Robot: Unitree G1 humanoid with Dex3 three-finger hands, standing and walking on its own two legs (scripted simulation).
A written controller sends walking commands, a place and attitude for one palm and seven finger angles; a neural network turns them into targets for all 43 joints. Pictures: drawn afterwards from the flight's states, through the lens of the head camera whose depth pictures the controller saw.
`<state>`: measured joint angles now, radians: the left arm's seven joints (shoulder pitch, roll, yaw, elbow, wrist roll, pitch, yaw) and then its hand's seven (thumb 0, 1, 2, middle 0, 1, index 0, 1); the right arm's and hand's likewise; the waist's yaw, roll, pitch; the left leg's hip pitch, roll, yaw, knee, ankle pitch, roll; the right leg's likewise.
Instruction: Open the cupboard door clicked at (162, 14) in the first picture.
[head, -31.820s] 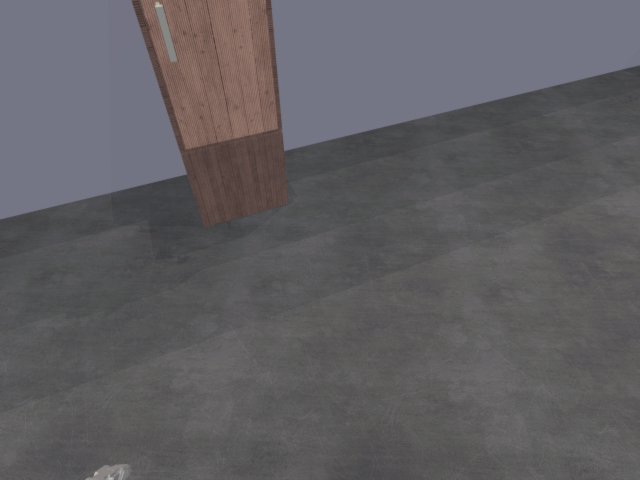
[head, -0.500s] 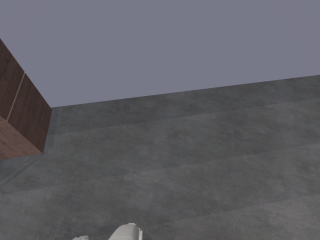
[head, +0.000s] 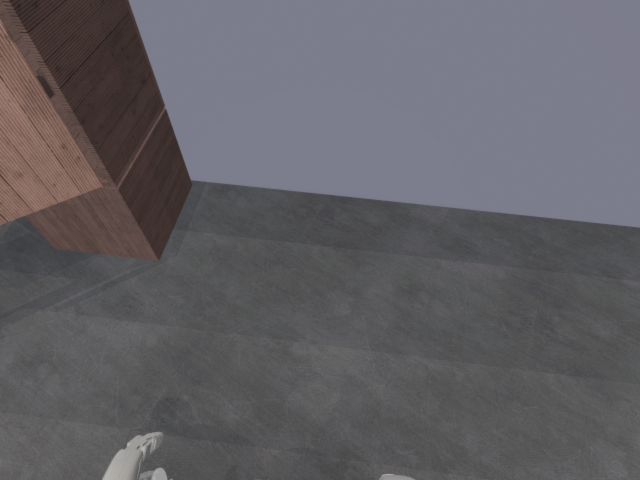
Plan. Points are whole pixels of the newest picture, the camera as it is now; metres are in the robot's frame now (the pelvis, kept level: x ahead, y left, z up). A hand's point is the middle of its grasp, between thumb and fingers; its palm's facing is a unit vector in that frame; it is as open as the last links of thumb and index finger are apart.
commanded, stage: turn to face it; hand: left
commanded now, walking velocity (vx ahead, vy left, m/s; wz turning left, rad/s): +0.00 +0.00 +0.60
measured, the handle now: out of the picture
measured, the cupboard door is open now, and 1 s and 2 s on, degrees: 41 41 41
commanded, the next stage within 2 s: take the last steps up to it in 0.92 s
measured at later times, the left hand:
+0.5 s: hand out of the picture -0.03 +0.22 -0.20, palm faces +0.35 -0.90 -0.24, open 7.4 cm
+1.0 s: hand out of the picture +0.02 +0.18 -0.16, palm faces +0.53 -0.81 -0.24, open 7.4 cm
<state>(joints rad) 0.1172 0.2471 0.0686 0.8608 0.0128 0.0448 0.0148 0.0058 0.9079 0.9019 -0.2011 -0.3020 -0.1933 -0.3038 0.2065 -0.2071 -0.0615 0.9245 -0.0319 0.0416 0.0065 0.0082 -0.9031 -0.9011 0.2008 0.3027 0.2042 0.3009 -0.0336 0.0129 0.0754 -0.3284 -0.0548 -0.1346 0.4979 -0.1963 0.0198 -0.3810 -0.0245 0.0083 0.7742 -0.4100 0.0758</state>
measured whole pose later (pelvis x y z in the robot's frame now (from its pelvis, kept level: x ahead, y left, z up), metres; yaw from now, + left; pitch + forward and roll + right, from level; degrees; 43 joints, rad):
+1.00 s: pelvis +0.05 -0.02 +0.00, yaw +32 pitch -1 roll +1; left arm 0.22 0.16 0.03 0.92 0.02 0.00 0.02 0.00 0.90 0.90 -0.20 -0.30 -0.20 -0.30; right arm 0.18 -0.22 -0.07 0.98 -0.02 0.07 0.01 0.01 -0.91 -0.90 0.20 0.30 0.20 0.30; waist -0.02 0.02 0.08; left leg -0.45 -0.03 -0.02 1.07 -0.46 -0.05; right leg -0.21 -0.06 -0.10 0.51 -0.29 -0.01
